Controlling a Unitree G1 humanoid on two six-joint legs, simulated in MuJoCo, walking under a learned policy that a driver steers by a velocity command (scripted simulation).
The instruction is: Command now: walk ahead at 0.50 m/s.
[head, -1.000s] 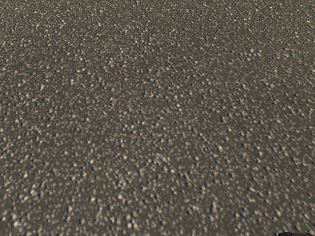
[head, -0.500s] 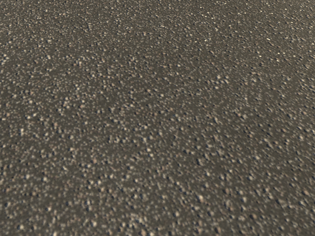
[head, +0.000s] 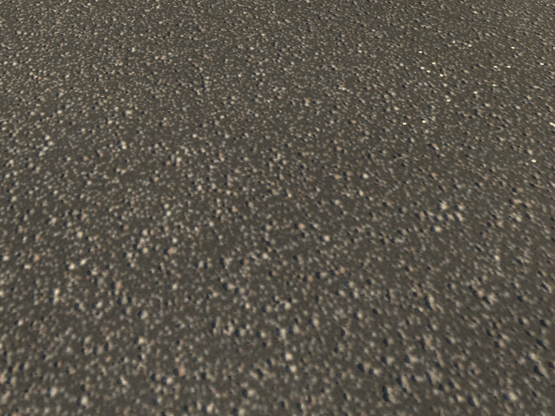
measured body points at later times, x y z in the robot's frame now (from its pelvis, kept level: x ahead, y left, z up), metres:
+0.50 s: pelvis +0.28 +0.07 +0.00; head +0.29 +0.07 +0.45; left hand +0.42 +0.33 -0.12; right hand +0.30 -0.21 -0.13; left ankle +0.26 +0.16 -0.75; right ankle +0.37 -0.12 -0.67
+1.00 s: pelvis +0.54 -0.04 +0.00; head +0.57 -0.06 +0.45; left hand +0.71 +0.20 -0.11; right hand +0.62 -0.35 -0.10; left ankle +0.69 +0.12 -0.67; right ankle +0.53 -0.10 -0.75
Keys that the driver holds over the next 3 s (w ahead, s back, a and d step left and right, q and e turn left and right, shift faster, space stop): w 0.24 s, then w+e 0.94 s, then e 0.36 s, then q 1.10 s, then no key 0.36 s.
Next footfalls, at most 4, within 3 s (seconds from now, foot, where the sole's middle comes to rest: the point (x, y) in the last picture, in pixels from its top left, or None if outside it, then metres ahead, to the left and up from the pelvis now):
0.22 left None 0.30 0.16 -0.79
0.76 right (361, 389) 0.56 -0.11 -0.79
1.24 left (338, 270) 0.91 -0.06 -0.79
1.68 right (417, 313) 0.78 -0.27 -0.79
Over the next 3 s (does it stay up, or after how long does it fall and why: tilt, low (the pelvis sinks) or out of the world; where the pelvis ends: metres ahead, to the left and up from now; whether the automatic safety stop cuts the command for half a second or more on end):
stays up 0.82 -0.13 -0.01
